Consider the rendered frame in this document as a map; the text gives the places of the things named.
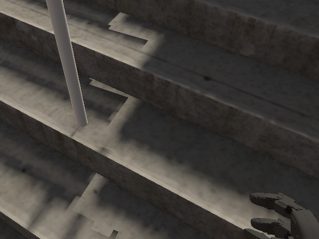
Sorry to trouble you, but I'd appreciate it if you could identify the robot right hand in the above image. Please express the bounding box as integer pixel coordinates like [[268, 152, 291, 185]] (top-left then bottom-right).
[[243, 192, 319, 239]]

